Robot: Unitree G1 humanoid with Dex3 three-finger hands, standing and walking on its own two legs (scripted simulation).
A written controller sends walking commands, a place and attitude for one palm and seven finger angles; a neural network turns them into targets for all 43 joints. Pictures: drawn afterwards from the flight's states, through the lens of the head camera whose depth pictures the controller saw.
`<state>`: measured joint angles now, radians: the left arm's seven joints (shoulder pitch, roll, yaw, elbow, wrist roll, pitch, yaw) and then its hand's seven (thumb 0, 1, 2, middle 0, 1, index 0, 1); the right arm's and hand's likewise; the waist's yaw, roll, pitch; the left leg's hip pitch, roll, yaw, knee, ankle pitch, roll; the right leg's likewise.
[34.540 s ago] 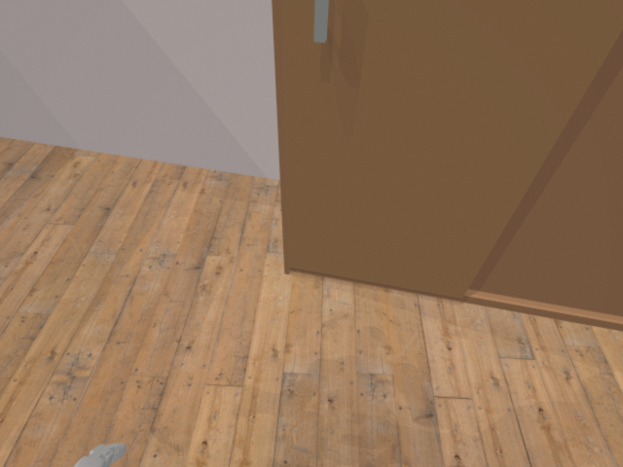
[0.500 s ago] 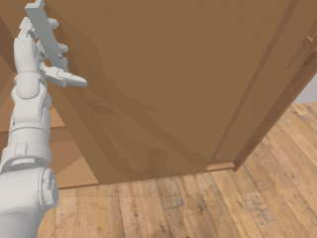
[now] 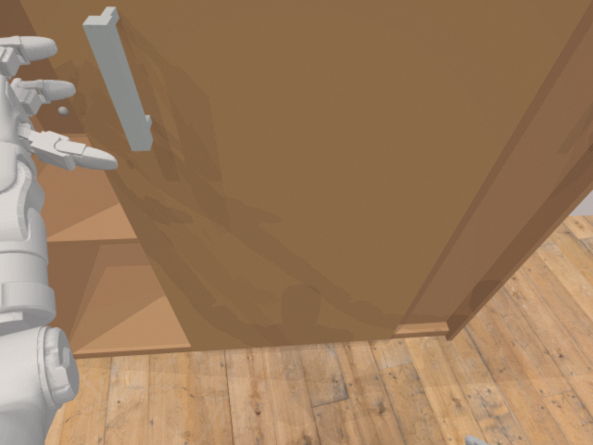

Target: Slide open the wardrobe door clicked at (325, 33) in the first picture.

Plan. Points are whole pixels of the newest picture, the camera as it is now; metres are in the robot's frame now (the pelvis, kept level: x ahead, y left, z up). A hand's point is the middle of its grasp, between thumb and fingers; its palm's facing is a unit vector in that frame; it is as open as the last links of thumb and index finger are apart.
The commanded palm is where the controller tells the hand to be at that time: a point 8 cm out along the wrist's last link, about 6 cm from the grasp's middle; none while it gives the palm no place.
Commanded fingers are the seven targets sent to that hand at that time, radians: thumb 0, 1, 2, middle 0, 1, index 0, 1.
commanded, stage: slip the hand off the handle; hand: left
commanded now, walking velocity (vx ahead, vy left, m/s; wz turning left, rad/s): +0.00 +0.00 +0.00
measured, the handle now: (127, 83) +0.48 +0.23 +0.24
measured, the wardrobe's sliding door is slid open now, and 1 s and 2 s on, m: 0.42 0.42 0.42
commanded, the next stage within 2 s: draw the hand back to the body in 0.72 s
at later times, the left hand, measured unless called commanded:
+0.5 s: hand (44, 153) +0.35 +0.28 +0.23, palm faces +0.36 -0.93 -0.09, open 14.7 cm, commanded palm +0.31 +0.31 +0.22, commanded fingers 0.00 -0.55 0.20 -0.25 -1.15 -0.25 -1.15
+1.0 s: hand (45, 209) +0.29 +0.26 +0.21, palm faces +0.21 -0.97 -0.08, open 14.7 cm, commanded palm +0.25 +0.30 +0.22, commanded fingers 0.00 -0.55 0.20 -0.25 -1.15 -0.25 -1.15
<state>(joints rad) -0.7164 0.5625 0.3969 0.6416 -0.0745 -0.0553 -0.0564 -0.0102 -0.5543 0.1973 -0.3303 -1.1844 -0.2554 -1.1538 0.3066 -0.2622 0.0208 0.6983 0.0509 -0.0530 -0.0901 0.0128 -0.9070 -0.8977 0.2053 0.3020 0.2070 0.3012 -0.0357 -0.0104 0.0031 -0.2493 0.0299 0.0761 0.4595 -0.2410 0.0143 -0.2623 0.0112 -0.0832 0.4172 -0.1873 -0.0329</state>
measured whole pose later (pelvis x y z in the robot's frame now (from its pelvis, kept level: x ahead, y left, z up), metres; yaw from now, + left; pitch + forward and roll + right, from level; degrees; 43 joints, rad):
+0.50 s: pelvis +0.02 +0.00 +0.00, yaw -1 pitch -1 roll +0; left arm -0.31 0.42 0.43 0.13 -0.17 0.04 -0.06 -0.01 -0.55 0.20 -0.26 -1.16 -0.25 -1.15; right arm 0.24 -0.23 0.04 0.65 0.07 -0.06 -0.08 0.02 -0.91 -0.90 0.20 0.30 0.21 0.30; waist 0.02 0.02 -0.02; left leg -0.14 0.03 0.09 0.43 -0.26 0.01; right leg -0.18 0.01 -0.06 0.42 -0.22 -0.03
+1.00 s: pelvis -0.01 -0.02 +0.00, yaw +2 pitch -6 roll +0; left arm -0.27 0.47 0.39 0.09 -0.28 0.37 -0.23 -0.01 -0.56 0.20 -0.25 -1.16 -0.25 -1.15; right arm 0.17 -0.27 0.08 0.67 0.11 -0.07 -0.14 0.02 -0.91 -0.90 0.20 0.30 0.21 0.30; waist 0.05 0.05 0.01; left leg -0.10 0.03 0.04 0.44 -0.23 -0.01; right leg -0.11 0.02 -0.11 0.41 -0.20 -0.05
